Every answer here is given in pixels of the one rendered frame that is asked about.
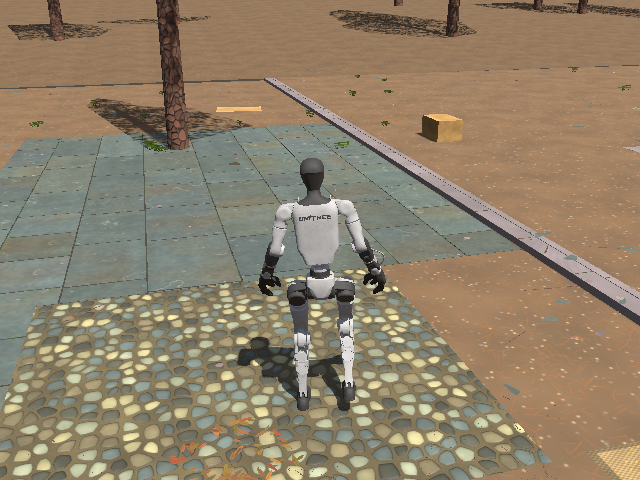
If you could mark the right robot upper arm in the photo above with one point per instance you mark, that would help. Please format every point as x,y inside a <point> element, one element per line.
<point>346,208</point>

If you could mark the robot right foot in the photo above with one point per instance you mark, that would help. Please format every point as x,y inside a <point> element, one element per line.
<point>348,392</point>

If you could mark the robot right forearm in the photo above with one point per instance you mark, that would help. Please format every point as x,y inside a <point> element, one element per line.
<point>370,260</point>

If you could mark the robot left hand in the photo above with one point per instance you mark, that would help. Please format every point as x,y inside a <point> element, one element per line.
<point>270,282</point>

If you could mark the robot left forearm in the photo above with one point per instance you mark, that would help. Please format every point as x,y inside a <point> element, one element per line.
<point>269,264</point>

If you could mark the left robot upper arm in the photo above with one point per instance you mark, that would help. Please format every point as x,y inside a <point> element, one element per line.
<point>283,214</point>

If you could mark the left robot shin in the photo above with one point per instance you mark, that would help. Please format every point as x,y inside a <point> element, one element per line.
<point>301,358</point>

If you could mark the robot right hand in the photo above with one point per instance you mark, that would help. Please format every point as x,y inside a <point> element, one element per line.
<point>380,278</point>

